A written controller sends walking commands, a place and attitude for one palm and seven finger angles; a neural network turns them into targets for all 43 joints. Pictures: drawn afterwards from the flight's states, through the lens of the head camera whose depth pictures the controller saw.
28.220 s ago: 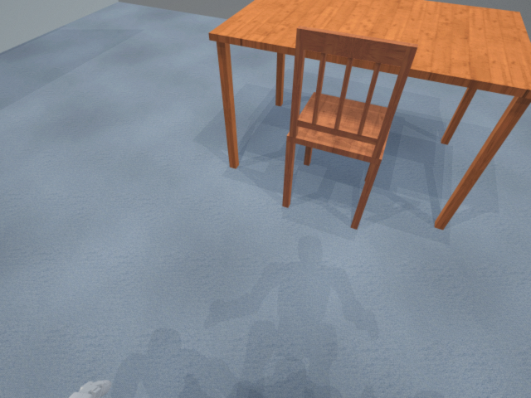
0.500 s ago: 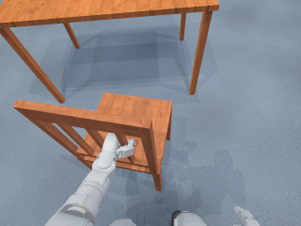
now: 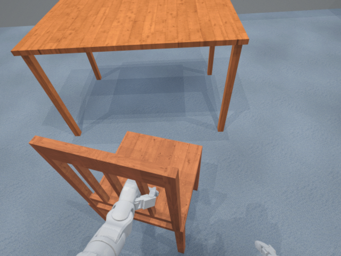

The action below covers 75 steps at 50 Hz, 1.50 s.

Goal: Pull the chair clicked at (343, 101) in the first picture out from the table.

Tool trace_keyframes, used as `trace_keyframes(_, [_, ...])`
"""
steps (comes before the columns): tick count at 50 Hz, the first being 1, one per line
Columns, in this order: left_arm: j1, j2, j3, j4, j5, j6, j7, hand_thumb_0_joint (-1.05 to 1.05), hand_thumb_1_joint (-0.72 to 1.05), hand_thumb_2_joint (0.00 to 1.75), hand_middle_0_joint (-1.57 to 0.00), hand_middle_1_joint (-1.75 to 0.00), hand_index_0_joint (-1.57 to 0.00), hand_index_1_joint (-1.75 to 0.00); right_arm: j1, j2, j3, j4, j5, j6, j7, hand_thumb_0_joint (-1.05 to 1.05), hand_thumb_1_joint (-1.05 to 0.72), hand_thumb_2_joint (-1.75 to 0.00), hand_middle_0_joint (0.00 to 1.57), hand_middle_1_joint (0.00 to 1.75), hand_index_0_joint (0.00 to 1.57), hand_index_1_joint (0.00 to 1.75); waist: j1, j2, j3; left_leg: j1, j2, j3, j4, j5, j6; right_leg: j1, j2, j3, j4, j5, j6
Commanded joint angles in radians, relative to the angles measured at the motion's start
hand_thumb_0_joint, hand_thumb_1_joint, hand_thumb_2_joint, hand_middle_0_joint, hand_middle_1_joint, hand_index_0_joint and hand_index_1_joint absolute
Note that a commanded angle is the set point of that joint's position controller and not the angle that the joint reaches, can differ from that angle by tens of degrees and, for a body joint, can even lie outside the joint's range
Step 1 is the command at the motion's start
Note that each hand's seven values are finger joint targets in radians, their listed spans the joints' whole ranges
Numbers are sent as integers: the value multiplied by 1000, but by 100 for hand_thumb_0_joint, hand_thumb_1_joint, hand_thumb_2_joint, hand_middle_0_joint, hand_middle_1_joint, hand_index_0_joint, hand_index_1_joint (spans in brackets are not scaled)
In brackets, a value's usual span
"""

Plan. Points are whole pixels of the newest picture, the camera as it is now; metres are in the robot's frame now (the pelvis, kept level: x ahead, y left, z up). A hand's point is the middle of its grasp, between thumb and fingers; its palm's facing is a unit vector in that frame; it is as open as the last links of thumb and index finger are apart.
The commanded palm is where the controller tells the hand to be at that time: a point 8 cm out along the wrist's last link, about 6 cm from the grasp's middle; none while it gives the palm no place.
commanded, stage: stop walking, hand still on the chair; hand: left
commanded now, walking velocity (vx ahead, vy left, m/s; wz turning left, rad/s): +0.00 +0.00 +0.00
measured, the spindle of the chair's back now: (119, 190) +0.32 +0.17 -0.11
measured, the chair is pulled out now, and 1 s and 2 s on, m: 0.60 0.60 0.60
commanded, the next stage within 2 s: open the thumb and straighten the fingers in 0.24 s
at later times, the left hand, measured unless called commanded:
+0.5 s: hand (151, 196) +0.28 +0.07 -0.06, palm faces -0.17 -0.98 -0.10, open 5.7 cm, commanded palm +0.26 +0.12 -0.04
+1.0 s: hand (145, 192) +0.29 +0.09 -0.06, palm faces -0.18 -0.98 -0.12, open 16.4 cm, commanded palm +0.28 +0.14 -0.04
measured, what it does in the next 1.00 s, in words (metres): stands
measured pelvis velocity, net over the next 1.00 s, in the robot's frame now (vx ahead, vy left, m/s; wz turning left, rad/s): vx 0.00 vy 0.02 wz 0.02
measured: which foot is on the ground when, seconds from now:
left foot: down 0.00-1.00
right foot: down 0.00-1.00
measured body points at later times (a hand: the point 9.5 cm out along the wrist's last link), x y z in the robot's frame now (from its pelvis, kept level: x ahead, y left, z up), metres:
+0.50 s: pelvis +0.00 +0.01 -0.01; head +0.02 +0.00 +0.44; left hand +0.28 +0.12 -0.05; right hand +0.11 -0.24 -0.12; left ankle -0.06 +0.13 -0.74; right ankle +0.04 -0.10 -0.74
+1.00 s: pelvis +0.00 +0.02 -0.03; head +0.04 +0.00 +0.42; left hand +0.30 +0.14 -0.05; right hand +0.12 -0.23 -0.14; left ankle -0.06 +0.13 -0.74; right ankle +0.04 -0.10 -0.74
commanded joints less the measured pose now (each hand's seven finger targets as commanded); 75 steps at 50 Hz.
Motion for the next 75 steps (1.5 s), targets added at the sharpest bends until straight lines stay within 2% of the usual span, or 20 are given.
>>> trace_keyframes(1, [-209,86,20,-194,21,-54,20,0,90,90,-50,-145,-50,-145,-38,-119,-49,-117,-1,-25,-21,0,-90,-90,20,30,20,30,17,-137,-254,-41,84,-63,-30,328,40,219,-140,149,-54,366,-16])
trace_keyframes(16, [-206,68,-6,-209,17,-41,25,0,90,90,-50,-145,-50,-145,-63,-114,-41,-136,4,15,-33,0,-90,-90,20,30,20,30,17,-95,-259,-38,92,-76,-60,316,41,205,-141,128,-63,311,-15])
trace_keyframes(17, [-250,121,35,-331,16,-53,31,0,90,90,-50,-145,-50,-145,-76,-112,-43,-151,2,14,-32,0,-90,-90,20,30,20,30,23,-95,-264,-41,88,-77,-60,298,41,216,-144,133,-70,300,-13])
trace_keyframes(18, [-141,10,-25,-169,-15,-14,14,0,78,84,-50,-145,-50,-145,-27,-142,-60,-117,41,-1,9,0,-90,-90,20,30,20,30,-47,-231,-259,-185,14,-25,-17,235,50,135,-77,37,-25,256,13])
trace_keyframes(20, [-206,54,10,-275,-18,-22,7,0,54,73,-50,-145,-50,-145,-36,-151,-63,-133,38,-14,42,0,-90,-90,20,30,20,30,-25,-226,-270,-249,6,-18,18,202,52,116,-73,44,5,244,9])
trace_keyframes(21, [-244,110,50,-345,-9,-34,12,0,42,67,-50,-145,-50,-145,-36,-150,-72,-143,34,-29,49,0,-90,-90,20,30,20,30,-24,-167,-312,-263,-6,-19,33,193,53,119,-72,57,21,237,12])
trace_keyframes(23, [-222,91,23,-385,9,-31,6,0,17,55,-50,-145,-50,-145,-34,-141,-67,-152,28,-47,67,0,-90,-90,20,30,20,30,-16,-53,-329,-273,-17,-16,54,184,48,80,-67,53,46,205,6])
trace_keyframes(28, [-175,66,3,-389,20,42,-5,0,-43,26,-47,-138,-47,-138,-15,-149,-69,-171,27,-57,91,0,-90,-90,20,30,20,30,-20,-42,-337,-330,-17,-31,101,149,41,-3,-50,32,96,136,7])
trace_keyframes(29, [-196,127,59,-399,12,57,-3,0,-55,20,-45,-130,-45,-130,-14,-161,-72,-171,30,-56,88,0,-90,-90,20,30,20,30,-21,-72,-343,-339,-14,-34,104,143,43,-2,-48,31,99,130,8])
trace_keyframes(34, [-207,52,14,-418,-25,110,-17,0,-55,20,-32,-94,-32,-94,-18,-170,-71,-200,30,-79,73,0,-90,-90,20,30,20,30,-30,-175,-329,-403,-18,-42,120,68,44,-40,-42,21,113,41,20])
trace_keyframes(42, [-184,64,16,-512,-2,131,-15,0,-55,20,-13,-36,-13,-36,6,-165,-72,-218,23,-105,64,0,-90,-90,20,30,20,30,-23,-129,-364,-407,-22,-41,158,112,41,-63,-42,23,156,76,20])
trace_keyframes(44, [-168,150,97,-500,7,144,-10,0,-55,20,-7,-22,-7,-22,8,-174,-72,-215,19,-98,59,0,-90,-90,20,30,20,30,-10,-131,-364,-433,-27,-34,168,109,43,-46,-41,31,161,87,21])
trace_keyframes(47, [-173,100,50,-527,7,163,-17,0,-55,20,0,0,0,0,5,-165,-68,-232,21,-98,60,0,-90,-90,20,30,20,30,-22,-127,-362,-431,-26,-34,179,115,43,-58,-42,29,169,94,22])
trace_keyframes(49, [-170,86,31,-561,5,171,-24,0,-55,20,0,0,0,0,3,-165,-68,-240,20,-100,58,0,-90,-90,20,30,20,30,-21,-84,-385,-414,-27,-37,184,141,41,-55,-42,24,176,116,16])
trace_keyframes(53, [-110,51,-8,-617,-7,188,-32,0,-55,20,0,0,0,0,8,-161,-69,-255,20,-108,56,0,-90,-90,20,30,20,30,-29,-116,-423,-400,-24,-43,208,199,41,-40,-43,15,192,190,20])
trace_keyframes(58, [-47,69,-3,-655,11,205,-20,0,-55,20,0,0,0,0,7,-162,-70,-262,17,-106,57,0,-90,-90,20,30,20,30,-30,-128,-404,-420,-26,-42,226,206,41,-50,-46,14,205,215,20])
trace_keyframes(59, [-75,139,65,-620,16,208,-15,0,-55,20,0,0,0,0,9,-173,-69,-252,15,-99,51,0,-90,-90,20,30,20,30,-31,-149,-376,-448,-29,-41,233,190,41,-57,-44,16,208,212,18])
trace_keyframes(65, [148,107,19,-784,20,219,-35,0,-55,20,0,0,0,0,-20,-154,-66,-315,16,-98,56,0,-90,-90,20,30,20,30,3,-68,-449,-430,-32,-31,251,247,39,-4,-56,20,234,279,12])
trace_keyframes(71, [355,92,-26,-903,25,240,-41,0,-55,20,0,0,0,0,-31,-149,-64,-355,18,-111,49,0,-90,-90,20,30,20,30,-9,-148,-392,-468,-31,-41,282,218,44,-39,-54,12,244,270,18])
trace_keyframes(75, [381,105,-55,-1020,45,240,-38,0,-55,20,0,0,0,0,-35,-149,-61,-376,15,-124,39,0,-90,-90,20,30,20,30,-21,-110,-366,-465,-37,-48,300,182,47,-93,-54,10,251,202,20])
